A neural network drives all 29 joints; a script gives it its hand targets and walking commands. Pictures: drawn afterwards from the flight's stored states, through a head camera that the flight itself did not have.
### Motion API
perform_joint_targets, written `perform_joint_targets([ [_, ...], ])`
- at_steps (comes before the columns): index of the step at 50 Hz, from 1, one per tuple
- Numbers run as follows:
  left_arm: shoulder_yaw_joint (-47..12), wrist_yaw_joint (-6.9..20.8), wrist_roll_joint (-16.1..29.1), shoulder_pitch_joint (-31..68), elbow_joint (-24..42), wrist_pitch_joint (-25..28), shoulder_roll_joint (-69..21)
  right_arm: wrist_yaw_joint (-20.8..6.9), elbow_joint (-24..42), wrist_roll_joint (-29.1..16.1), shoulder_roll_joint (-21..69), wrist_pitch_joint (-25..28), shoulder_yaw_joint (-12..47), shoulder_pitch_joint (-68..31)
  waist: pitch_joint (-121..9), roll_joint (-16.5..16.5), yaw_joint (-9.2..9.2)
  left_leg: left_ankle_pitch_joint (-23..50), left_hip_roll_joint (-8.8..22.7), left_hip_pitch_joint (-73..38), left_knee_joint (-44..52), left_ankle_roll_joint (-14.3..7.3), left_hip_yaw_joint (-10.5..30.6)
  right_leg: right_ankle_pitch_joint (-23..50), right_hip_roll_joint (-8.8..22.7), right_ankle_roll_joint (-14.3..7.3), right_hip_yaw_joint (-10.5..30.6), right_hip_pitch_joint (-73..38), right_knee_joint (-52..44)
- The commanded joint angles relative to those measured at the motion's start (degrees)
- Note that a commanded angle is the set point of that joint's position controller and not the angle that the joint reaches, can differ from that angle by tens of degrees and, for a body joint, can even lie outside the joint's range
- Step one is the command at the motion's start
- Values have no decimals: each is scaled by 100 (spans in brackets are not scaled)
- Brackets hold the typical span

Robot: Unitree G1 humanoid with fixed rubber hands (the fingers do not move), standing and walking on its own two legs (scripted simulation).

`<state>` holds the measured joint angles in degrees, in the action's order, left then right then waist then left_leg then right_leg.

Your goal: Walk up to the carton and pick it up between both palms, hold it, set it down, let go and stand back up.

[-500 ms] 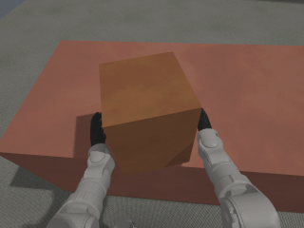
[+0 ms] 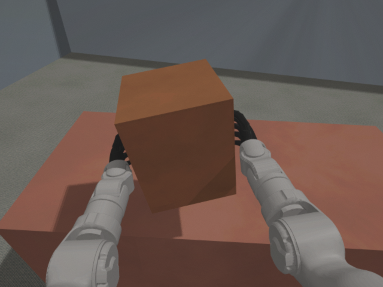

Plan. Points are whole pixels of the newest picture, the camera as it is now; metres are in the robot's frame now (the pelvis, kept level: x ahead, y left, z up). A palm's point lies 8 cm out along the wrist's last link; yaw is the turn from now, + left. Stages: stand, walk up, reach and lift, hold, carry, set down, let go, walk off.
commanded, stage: reach and lift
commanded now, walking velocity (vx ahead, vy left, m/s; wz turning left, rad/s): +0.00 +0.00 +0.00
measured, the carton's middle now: (179, 135) +0.43 +0.07 +0.15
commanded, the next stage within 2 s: hold in 1.68 s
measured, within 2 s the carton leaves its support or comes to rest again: neither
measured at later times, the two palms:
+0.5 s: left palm (106, 147) +0.37 +0.22 +0.15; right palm (241, 139) +0.39 -0.07 +0.18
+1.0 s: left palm (111, 130) +0.38 +0.21 +0.18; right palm (249, 138) +0.39 -0.08 +0.19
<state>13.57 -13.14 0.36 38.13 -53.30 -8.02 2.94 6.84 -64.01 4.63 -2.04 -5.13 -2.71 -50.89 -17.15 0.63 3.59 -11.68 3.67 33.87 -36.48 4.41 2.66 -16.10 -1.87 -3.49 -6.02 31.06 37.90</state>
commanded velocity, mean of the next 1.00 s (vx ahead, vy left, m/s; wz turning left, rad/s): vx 0.00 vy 0.00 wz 0.00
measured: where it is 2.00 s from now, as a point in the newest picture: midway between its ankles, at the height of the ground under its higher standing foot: outside the picture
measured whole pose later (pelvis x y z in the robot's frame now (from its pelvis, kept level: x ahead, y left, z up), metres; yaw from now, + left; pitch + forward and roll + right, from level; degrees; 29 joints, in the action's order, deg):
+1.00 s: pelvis +0.01 +0.03 +0.03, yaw +1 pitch -1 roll -2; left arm 9.1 -7.5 -9.6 39.8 -33.4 -27.9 3.7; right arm 9.3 -36.8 -0.2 1.9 -16.8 -9.1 -38.2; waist -6.5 0.6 0.1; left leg -8.1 2.9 16.2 -25.0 2.1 2.6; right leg -8.8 -1.9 -1.3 -6.0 10.0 19.4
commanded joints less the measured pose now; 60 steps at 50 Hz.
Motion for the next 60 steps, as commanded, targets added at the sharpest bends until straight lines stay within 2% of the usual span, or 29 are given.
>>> perform_joint_targets([
  [1,-1444,1528,-425,6382,1822,393,-4042,-360,1060,-531,4596,145,-159,-4175,-1525,-366,-901,517,-753,-1656,1298,-272,-277,1621,332,793,702,-3237,-1327],
  [3,-1430,1715,-302,5689,1680,248,-4087,-261,1791,-580,4791,101,-36,-3919,-1358,-3,-1049,745,-813,-1738,1223,-381,-281,1940,402,803,901,-3574,-1493],
  [5,-1860,1716,-221,6100,2343,269,-4179,-216,1983,-700,5053,138,306,-3946,-1737,-241,-1039,1064,-800,-2038,1266,-306,-321,2628,296,792,823,-3708,-1474],
  [7,-1481,1739,-503,6359,1863,147,-4096,-332,1408,-541,4695,8,-177,-4115,-1070,-478,-1094,395,-712,-2098,1546,-325,-253,1330,322,739,720,-3233,-1679],
  [8,-1468,1703,-558,6243,1756,75,-4234,-422,1475,-513,4625,21,-206,-4280,-874,-451,-897,423,-706,-2111,1643,-313,-290,1027,197,679,584,-3050,-1773],
  [9,-1261,1818,-573,5862,1391,-65,-4107,-363,1708,-483,4577,-22,-298,-4221,-669,-146,-981,326,-733,-2238,1569,-422,-335,737,228,681,683,-3063,-1878],
  [12,-1591,1756,-508,6480,1676,-73,-4410,-443,1641,-402,4341,82,-459,-4681,-1032,-512,-1062,143,-661,-2331,1800,-264,-310,534,109,572,507,-2880,-2005],
  [14,-2054,1740,-176,6607,2140,-4,-4632,-368,2108,-460,4547,128,-189,-4635,-1419,-517,-1284,605,-645,-2571,1703,-220,-244,1374,78,582,464,-2960,-1942],
  [17,-2238,1615,-79,6865,2443,37,-4774,-418,2010,-488,4558,73,-118,-4563,-1783,-622,-1236,512,-565,-2749,1701,-90,-151,1235,21,519,486,-2685,-2015],
  [18,-2469,1594,88,6650,2395,6,-4907,-383,2329,-456,4512,115,-66,-4554,-2040,-515,-1381,615,-562,-2835,1693,-88,-117,1395,22,538,437,-2672,-2026],
  [20,-2591,1469,-21,6835,2642,-34,-5023,-452,1939,-538,4450,60,-88,-4417,-2048,-833,-1338,536,-508,-3022,1717,28,-94,1169,-21,443,444,-2387,-2068],
  [21,-2795,1489,101,6561,2675,-93,-5120,-415,2056,-560,4377,13,-48,-4146,-2016,-824,-1553,744,-456,-3288,1666,95,-31,1552,-13,420,446,-2416,-2040],
  [22,-2580,1516,-38,6342,2593,-196,-5069,-388,1871,-526,4250,-86,-139,-3975,-1661,-765,-1526,682,-482,-3119,1758,87,-30,1460,24,465,497,-2614,-2129],
  [24,-2842,1507,200,6533,2862,-245,-5154,-342,2619,-724,4437,-38,184,-4472,-2264,-612,-1466,648,-525,-3112,1701,6,-28,1484,45,508,532,-2617,-2091],
  [28,-2905,1482,115,6434,3153,-419,-5247,-328,2733,-838,4300,-147,256,-4461,-2304,-938,-1548,855,-547,-3296,1672,56,13,1582,67,536,499,-2649,-2109],
  [29,-2764,1487,57,6285,3113,-470,-5092,-336,2876,-966,4342,-195,463,-4461,-2482,-724,-1353,1030,-532,-3358,1653,-4,0,1681,17,547,497,-2785,-2079],
  [30,-2887,1497,136,5958,3217,-544,-5144,-283,3008,-1058,4246,-201,515,-4228,-2368,-866,-1465,1183,-541,-3318,1630,-5,26,1899,48,564,547,-2813,-2102],
  [31,-2534,1623,-27,5931,2752,-629,-4788,-222,2952,-987,4394,-279,505,-4165,-1801,-519,-1410,817,-656,-2960,1724,-168,-103,1811,167,677,619,-3019,-2154],
  [32,-2642,1625,5,5869,2861,-668,-4980,-249,3282,-1040,4284,-219,609,-4568,-2229,-579,-1317,943,-647,-3041,1715,-154,-73,1768,87,654,532,-3011,-2109],
  [38,-2660,1700,-65,4999,3722,-983,-4845,-68,3953,-1482,4207,-575,1302,-3654,-2297,-553,-1324,2059,-691,-3541,1480,-120,10,3371,23,727,561,-3711,-1946],
  [42,-2683,1782,-166,4830,3989,-1209,-4738,-51,4603,-1607,4118,-673,1662,-3950,-2265,-625,-1210,1788,-756,-3189,1548,-192,31,3544,164,781,639,-4135,-1848],
  [45,-2441,1946,-304,4281,3443,-1497,-4576,-31,4689,-1547,3880,-763,1621,-4010,-1359,-302,-1174,1283,-703,-3104,1745,-295,-26,2959,192,825,599,-3900,-2012],
  [47,-2640,1944,-215,4749,3759,-1464,-4643,-74,4650,-1400,3765,-715,1383,-4209,-1679,-510,-1365,1227,-685,-3295,1717,-240,-36,2589,154,760,501,-3648,-2040],
  [49,-2660,1953,-189,4439,4046,-1525,-4674,-26,4933,-1517,3906,-691,1670,-4081,-1859,-324,-1283,1668,-711,-3362,1644,-277,-60,3228,211,827,584,-3942,-1971],
  [53,-2444,1976,-270,4845,4007,-1511,-4366,-80,4183,-1282,3880,-826,1361,-3928,-1394,-407,-1271,1049,-706,-3077,1789,-306,-135,2399,208,794,553,-3687,-2049],
  [55,-2587,1997,-172,4724,3946,-1547,-4495,-56,4719,-1352,3904,-694,1523,-4279,-1730,-304,-1252,1104,-686,-3148,1745,-301,-94,2516,166,782,532,-3739,-2016],
  [56,-2575,1966,-234,5014,3731,-1553,-4605,-108,4419,-1304,3864,-721,1322,-4406,-1541,-513,-1334,946,-653,-3096,1822,-280,-76,2100,171,750,480,-3523,-2042],
  [57,-2572,1962,-161,5089,3811,-1509,-4585,-158,4137,-1208,3898,-745,1235,-4233,-1547,-347,-1296,963,-610,-3204,1833,-309,-83,1790,90,713,414,-3306,-2078],
  [60,-2753,1879,31,5099,4228,-1462,-4608,-139,4483,-1292,3965,-685,1384,-4108,-1947,-422,-1350,1263,-654,-3323,1693,-270,-83,2171,103,720,414,-3449,-2037],
])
